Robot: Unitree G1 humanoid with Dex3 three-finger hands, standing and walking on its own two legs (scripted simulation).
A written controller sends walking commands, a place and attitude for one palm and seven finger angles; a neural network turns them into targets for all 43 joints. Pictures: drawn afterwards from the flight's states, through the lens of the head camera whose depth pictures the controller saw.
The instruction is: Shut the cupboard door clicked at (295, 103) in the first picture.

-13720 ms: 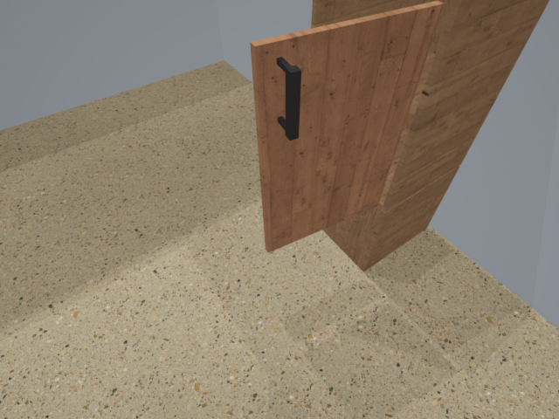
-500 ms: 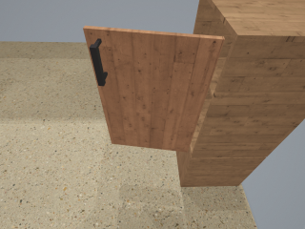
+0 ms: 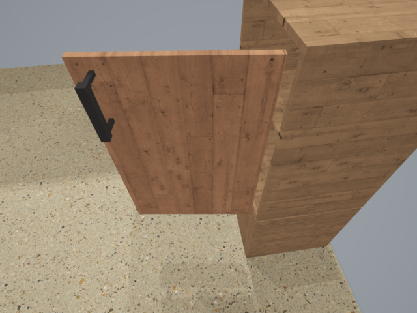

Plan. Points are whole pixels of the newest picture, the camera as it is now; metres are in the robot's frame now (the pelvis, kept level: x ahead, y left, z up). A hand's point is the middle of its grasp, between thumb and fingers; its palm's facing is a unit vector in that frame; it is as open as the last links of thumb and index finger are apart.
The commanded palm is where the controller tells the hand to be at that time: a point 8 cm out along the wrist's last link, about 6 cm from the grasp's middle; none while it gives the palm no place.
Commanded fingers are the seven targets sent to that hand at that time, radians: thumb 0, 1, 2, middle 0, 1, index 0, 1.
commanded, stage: come to a stop and stand still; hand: left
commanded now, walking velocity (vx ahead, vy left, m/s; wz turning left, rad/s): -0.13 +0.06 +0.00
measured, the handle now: (98, 108) +0.45 +0.23 +0.16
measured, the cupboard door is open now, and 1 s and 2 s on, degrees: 82 82 82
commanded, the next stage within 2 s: look again from close up in 0.68 s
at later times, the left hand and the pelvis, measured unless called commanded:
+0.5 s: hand out of the picture -0.01 +0.21 -0.17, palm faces +0.05 -0.97 -0.24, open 7.3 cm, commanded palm none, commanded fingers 0.00 0.90 0.90 -0.20 -0.30 -0.20 -0.30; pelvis -0.04 +0.02 +0.00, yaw +1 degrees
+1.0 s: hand out of the picture -0.03 +0.19 -0.17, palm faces +0.05 -0.99 -0.17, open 7.3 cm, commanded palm none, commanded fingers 0.00 0.90 0.90 -0.20 -0.30 -0.20 -0.30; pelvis -0.02 +0.03 +0.01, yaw +2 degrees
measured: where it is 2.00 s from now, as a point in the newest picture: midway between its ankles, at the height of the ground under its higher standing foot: outside the picture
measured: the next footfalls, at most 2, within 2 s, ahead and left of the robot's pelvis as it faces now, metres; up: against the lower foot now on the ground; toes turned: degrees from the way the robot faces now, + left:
none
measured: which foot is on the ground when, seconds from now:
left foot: down 0.00-1.00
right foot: down 0.00-1.00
